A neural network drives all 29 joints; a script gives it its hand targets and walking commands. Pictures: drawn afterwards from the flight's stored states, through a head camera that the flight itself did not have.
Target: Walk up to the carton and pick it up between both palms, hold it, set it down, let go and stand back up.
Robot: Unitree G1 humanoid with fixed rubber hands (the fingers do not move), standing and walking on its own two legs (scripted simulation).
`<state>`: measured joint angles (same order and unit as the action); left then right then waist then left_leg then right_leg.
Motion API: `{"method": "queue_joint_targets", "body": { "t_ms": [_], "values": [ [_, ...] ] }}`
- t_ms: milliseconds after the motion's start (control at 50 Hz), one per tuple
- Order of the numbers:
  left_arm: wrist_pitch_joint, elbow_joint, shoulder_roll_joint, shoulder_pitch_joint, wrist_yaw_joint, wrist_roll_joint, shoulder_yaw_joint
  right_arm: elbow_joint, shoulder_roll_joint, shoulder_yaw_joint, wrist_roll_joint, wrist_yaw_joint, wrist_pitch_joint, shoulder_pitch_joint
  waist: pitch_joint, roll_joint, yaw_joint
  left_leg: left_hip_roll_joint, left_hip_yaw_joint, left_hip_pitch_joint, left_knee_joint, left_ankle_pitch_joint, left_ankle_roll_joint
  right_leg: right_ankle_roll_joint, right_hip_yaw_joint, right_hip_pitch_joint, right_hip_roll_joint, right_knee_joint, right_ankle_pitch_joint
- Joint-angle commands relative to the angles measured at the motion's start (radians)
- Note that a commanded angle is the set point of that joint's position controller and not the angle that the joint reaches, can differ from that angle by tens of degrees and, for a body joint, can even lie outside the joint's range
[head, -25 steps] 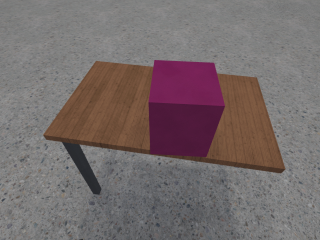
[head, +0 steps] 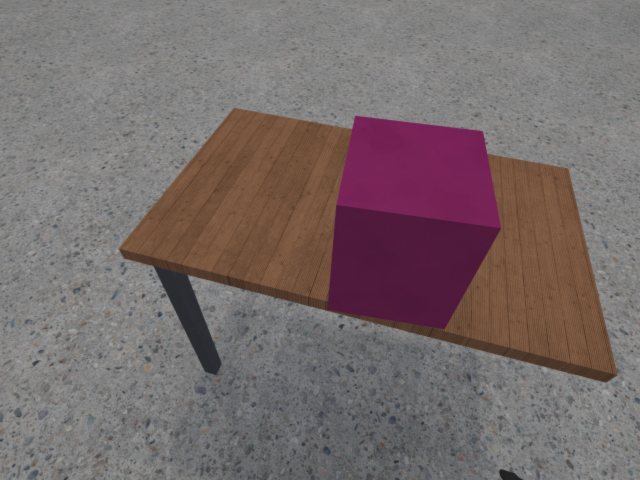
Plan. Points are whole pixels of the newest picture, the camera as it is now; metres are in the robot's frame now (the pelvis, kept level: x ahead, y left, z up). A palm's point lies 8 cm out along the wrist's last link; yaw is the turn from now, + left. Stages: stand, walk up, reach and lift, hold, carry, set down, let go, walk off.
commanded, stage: walk up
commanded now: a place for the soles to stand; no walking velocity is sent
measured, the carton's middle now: (401, 225) +0.49 -0.11 +0.02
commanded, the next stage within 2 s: none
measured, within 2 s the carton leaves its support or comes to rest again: neither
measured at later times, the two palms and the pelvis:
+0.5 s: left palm out of the picture +0.02 +0.25 -0.13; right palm out of the picture +0.09 -0.25 -0.11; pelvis +0.00 -0.01 +0.01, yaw +5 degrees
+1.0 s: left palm out of the picture +0.05 +0.26 -0.14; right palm out of the picture +0.10 -0.27 -0.11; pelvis +0.05 -0.02 +0.00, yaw +3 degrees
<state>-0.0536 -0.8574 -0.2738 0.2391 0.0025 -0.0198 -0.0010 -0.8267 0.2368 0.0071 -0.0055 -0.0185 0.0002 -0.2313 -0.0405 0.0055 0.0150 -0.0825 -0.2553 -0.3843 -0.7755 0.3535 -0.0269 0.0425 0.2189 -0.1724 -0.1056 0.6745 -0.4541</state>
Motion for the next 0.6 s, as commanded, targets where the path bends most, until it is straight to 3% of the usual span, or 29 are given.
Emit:
{"method": "queue_joint_targets", "body": {
  "t_ms": [0, 40, 80, 120, 160, 200, 240, 260, 320, 340, 380, 400, 440, 460, 500, 520, 580],
  "values": [
    [0.011, 0.07, -0.115, 0.011, 0.001, 0.0, -0.023, 0.053, 0.178, -0.042, 0.004, -0.007, 0.011, -0.047, 0.006, 0.074, -0.016, 0.096, -0.131, -0.062, 0.211, -0.379, 0.13, -0.096, -0.063, 0.022, 0.001, -0.089, 0.131],
    [0.014, 0.07, -0.105, 0.035, 0.0, 0.0, -0.02, 0.053, 0.191, -0.044, 0.006, -0.009, 0.007, -0.04, 0.011, 0.112, -0.007, 0.122, -0.221, -0.074, 0.271, -0.326, 0.148, -0.085, -0.081, 0.031, 0.032, -0.075, 0.075],
    [0.022, 0.066, -0.102, 0.058, -0.002, 0.001, -0.019, 0.053, 0.192, -0.041, 0.006, -0.011, 0.004, -0.027, 0.019, 0.126, 0.002, 0.122, -0.244, -0.086, 0.285, -0.306, 0.143, -0.087, -0.103, 0.058, 0.038, -0.105, 0.065],
    [0.033, 0.058, -0.119, 0.08, -0.005, 0.002, -0.024, 0.056, 0.173, -0.032, 0.003, -0.01, 0.003, -0.007, 0.04, 0.097, 0.012, 0.073, -0.143, -0.116, 0.216, -0.341, 0.102, -0.106, -0.123, 0.127, -0.003, -0.164, 0.152],
    [0.038, 0.044, -0.164, 0.103, -0.011, 0.0, -0.037, 0.063, 0.141, -0.023, -0.006, -0.009, 0.004, -0.005, 0.075, 0.014, 0.016, 0.018, 0.033, -0.114, 0.043, -0.363, 0.054, -0.155, -0.163, 0.163, -0.128, -0.237, 0.26],
    [0.035, 0.04, -0.186, 0.093, -0.015, -0.007, -0.046, 0.074, 0.123, -0.02, -0.016, -0.007, 0.003, -0.007, 0.067, -0.025, 0.017, 0.032, 0.112, -0.114, -0.015, -0.267, 0.043, -0.211, -0.16, 0.154, -0.231, -0.252, 0.371],
    [0.028, 0.048, -0.182, 0.061, -0.012, -0.011, -0.047, 0.077, 0.115, -0.019, -0.018, -0.003, 0.003, -0.014, 0.044, -0.057, 0.006, 0.047, 0.124, -0.081, 0.001, -0.229, 0.053, -0.22, -0.121, 0.102, -0.236, -0.244, 0.384],
    [0.024, 0.05, -0.177, 0.044, -0.008, -0.011, -0.044, 0.076, 0.112, -0.019, -0.018, 0.0, 0.003, -0.019, 0.026, -0.068, -0.003, 0.054, 0.116, -0.031, 0.039, -0.254, 0.065, -0.202, -0.095, 0.04, -0.213, -0.238, 0.329],
    [0.008, 0.049, -0.13, 0.015, 0.005, -0.003, -0.017, 0.052, 0.144, -0.026, -0.004, 0.005, 0.008, -0.065, -0.011, 0.006, -0.029, 0.077, 0.001, 0.084, 0.164, -0.385, 0.11, -0.119, -0.019, -0.09, -0.067, -0.148, 0.097],
    [0.004, 0.053, -0.113, 0.015, 0.007, 0.0, -0.008, 0.042, 0.171, -0.033, 0.002, 0.003, 0.007, -0.078, -0.021, 0.047, -0.033, 0.108, -0.087, 0.061, 0.223, -0.362, 0.138, -0.096, -0.014, -0.088, -0.021, -0.098, 0.061],
    [-0.001, 0.053, -0.097, 0.051, 0.009, 0.006, 0.001, 0.026, 0.215, -0.039, 0.008, -0.007, 0.002, -0.086, -0.039, 0.118, -0.02, 0.186, -0.298, -0.037, 0.362, -0.199, 0.199, -0.07, -0.069, -0.046, 0.035, -0.071, -0.067],
    [0.003, 0.045, -0.094, 0.073, 0.009, 0.009, 0.003, 0.021, 0.217, -0.036, 0.007, -0.012, -0.001, -0.072, -0.053, 0.128, -0.01, 0.195, -0.332, -0.069, 0.399, -0.136, 0.204, -0.07, -0.094, -0.025, 0.04, -0.098, -0.079],
    [0.023, 0.016, -0.094, 0.126, 0.007, 0.012, 0.005, 0.015, 0.197, -0.022, 0.001, -0.017, -0.003, -0.029, -0.037, 0.126, 0.015, 0.162, -0.251, -0.075, 0.383, -0.16, 0.166, -0.082, -0.118, 0.041, 0.022, -0.19, 0.008],
    [0.036, -0.002, -0.104, 0.157, 0.004, 0.014, 0.005, 0.015, 0.174, -0.012, -0.002, -0.015, -0.002, 0.003, -0.009, 0.12, 0.029, 0.124, -0.166, -0.061, 0.331, -0.231, 0.133, -0.092, -0.134, 0.081, -0.007, -0.246, 0.088],
    [0.054, -0.022, -0.161, 0.147, -0.006, 0.011, -0.006, 0.011, 0.123, 0.001, -0.008, -0.01, 0.004, 0.011, 0.033, 0.047, 0.01, 0.044, 0.025, -0.002, 0.177, -0.363, 0.073, -0.119, -0.154, 0.096, -0.096, -0.301, 0.26],
    [0.055, -0.023, -0.175, 0.121, -0.01, 0.007, -0.01, 0.003, 0.113, 0.003, -0.014, -0.009, 0.008, -0.008, 0.041, 0.031, -0.005, 0.044, 0.064, 0.012, 0.161, -0.395, 0.063, -0.132, -0.138, 0.106, -0.129, -0.294, 0.348],
    [0.045, -0.016, -0.158, 0.099, -0.006, 0.005, -0.01, -0.018, 0.117, 0.003, -0.011, -0.01, 0.013, -0.023, 0.073, -0.011, -0.011, 0.062, 0.064, 0.057, 0.161, -0.507, 0.074, -0.134, -0.073, 0.131, -0.1, -0.249, 0.464]
  ]
}}
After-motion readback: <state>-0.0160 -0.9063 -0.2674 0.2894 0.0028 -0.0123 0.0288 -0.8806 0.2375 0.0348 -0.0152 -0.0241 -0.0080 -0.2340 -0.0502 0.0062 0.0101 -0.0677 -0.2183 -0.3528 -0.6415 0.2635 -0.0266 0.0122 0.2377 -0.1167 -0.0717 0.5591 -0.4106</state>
